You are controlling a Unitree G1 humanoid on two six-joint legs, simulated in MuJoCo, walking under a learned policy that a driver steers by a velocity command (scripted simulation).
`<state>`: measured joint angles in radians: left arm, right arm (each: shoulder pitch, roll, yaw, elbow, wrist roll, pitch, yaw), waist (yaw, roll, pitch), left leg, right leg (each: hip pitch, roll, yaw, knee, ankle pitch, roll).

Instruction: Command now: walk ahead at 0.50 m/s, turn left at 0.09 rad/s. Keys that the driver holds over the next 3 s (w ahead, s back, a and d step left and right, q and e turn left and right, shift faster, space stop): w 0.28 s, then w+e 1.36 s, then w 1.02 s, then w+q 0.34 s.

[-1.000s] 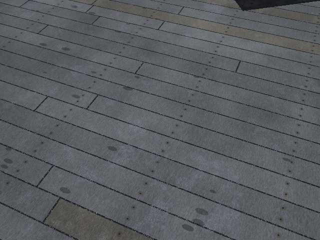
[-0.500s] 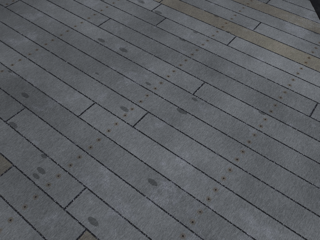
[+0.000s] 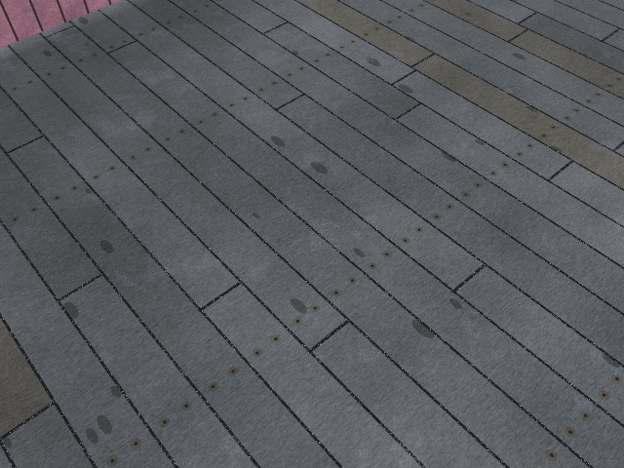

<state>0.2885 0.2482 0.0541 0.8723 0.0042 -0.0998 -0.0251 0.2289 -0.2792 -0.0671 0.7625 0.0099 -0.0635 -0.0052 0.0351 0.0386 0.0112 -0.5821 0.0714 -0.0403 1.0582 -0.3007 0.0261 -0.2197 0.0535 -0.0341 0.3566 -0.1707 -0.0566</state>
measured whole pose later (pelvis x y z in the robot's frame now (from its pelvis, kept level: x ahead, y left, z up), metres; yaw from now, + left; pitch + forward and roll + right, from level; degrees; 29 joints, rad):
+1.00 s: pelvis +0.55 -0.03 -0.01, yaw -21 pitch +2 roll +0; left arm 0.25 0.29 0.08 0.73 -0.01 -0.05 -0.03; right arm 0.18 -0.29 -0.06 0.77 0.00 -0.11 0.00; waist 0.02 0.01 0.05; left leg -0.50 0.08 -0.05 1.16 -0.36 -0.01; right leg -0.31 0.11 0.01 0.45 -0.17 -0.11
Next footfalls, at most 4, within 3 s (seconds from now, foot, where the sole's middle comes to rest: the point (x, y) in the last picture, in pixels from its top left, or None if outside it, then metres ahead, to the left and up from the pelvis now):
0.28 left None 0.33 0.16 -0.78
0.84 right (396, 418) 0.60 -0.11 -0.78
1.30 left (358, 289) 0.94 -0.03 -0.78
1.82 right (511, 283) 0.97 -0.43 -0.78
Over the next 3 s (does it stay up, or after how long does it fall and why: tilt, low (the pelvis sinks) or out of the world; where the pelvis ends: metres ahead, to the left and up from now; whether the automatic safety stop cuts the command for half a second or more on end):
stays up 1.36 -0.74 -0.01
